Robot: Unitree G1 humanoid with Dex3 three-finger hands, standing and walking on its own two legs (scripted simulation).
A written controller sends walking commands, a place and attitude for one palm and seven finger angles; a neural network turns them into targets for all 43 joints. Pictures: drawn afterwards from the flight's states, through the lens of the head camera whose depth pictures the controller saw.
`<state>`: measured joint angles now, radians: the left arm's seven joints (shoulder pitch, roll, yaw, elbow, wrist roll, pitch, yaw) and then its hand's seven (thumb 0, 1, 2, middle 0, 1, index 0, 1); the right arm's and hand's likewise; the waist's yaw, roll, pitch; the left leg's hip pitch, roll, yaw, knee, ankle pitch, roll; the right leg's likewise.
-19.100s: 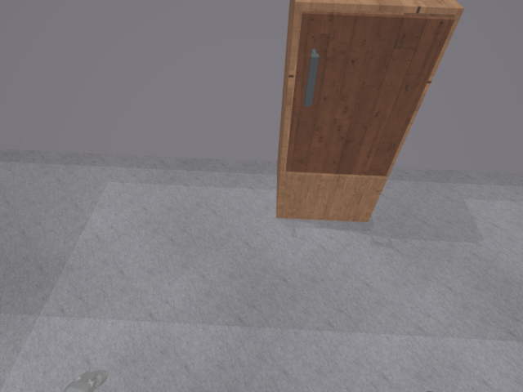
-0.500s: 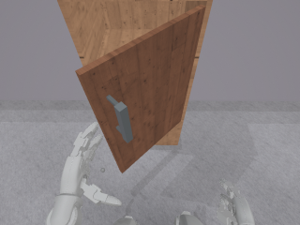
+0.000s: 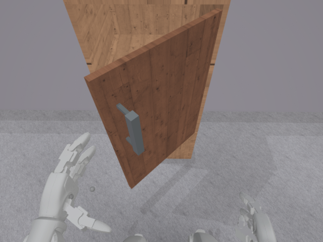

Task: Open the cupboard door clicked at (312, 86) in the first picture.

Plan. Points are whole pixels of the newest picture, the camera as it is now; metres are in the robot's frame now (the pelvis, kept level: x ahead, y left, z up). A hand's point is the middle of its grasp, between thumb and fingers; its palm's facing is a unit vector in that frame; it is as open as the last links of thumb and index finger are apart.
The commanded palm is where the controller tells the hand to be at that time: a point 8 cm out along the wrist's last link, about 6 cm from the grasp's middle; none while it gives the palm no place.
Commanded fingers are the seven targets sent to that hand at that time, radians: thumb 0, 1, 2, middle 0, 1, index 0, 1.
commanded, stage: draw the hand back to the body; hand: left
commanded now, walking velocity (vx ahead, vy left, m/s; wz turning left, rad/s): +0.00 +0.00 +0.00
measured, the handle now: (130, 130) +0.37 +0.11 +0.07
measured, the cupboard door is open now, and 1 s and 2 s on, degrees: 45 45 45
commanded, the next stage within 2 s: step back with the hand held close in 1.40 s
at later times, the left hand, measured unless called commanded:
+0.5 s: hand (42, 180) +0.21 +0.22 +0.14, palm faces +0.22 -0.92 -0.33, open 15.1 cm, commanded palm +0.17 +0.27 +0.17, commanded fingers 0.00 0.03 0.52 -0.17 -0.30 -0.17 -0.30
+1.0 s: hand out of the picture +0.22 +0.28 +0.22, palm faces +0.42 -0.80 -0.42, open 9.3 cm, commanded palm +0.17 +0.32 +0.24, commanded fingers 0.00 0.90 0.90 -0.20 -0.30 -0.20 -0.30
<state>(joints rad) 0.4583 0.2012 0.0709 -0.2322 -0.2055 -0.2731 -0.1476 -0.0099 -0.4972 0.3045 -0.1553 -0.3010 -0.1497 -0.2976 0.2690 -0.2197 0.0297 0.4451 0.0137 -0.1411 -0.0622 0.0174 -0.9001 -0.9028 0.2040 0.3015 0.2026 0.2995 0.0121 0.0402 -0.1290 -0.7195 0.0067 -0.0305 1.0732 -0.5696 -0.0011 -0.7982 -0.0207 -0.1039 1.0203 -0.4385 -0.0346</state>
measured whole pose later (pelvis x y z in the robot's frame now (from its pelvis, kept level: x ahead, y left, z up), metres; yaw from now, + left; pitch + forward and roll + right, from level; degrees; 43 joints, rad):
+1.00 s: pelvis +0.03 +0.02 +0.07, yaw -1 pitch -4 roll -1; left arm 0.47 0.35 0.32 -0.40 -0.03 -0.07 0.11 0.01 0.56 0.76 -0.20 -0.30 -0.20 -0.30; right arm 0.21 -0.22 0.05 0.62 -0.01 -0.16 -0.09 0.02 -0.90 -0.90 0.21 0.30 0.20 0.30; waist 0.08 0.06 0.02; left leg -0.05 -0.01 0.01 0.45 -0.33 0.02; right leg -0.15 -0.01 -0.06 0.43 -0.22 0.00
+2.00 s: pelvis -0.04 +0.03 +0.07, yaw -3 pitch -1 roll +0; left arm 0.55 0.41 0.42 -0.48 -0.01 -0.18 0.13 0.02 0.89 0.90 -0.22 -0.30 -0.21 -0.30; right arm 0.19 -0.23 -0.01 0.56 -0.01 -0.04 -0.10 0.02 -0.90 -0.90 0.20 0.30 0.20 0.30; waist 0.00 -0.01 0.03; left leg -0.25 -0.03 0.05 0.51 -0.25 0.04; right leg -0.34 -0.03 -0.02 0.45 -0.10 0.01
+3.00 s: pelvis -0.23 +0.00 +0.06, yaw -4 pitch +2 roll +0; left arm 0.52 0.46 0.44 -0.57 -0.05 -0.14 0.15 0.02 0.89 0.90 -0.21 -0.30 -0.21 -0.30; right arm 0.13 -0.13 0.04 0.58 -0.02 -0.15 -0.05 0.01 -0.90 -0.90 0.21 0.30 0.21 0.30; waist 0.02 -0.06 0.03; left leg -0.43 0.05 0.04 0.40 -0.04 -0.01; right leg -0.19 0.00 -0.03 0.52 -0.41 -0.02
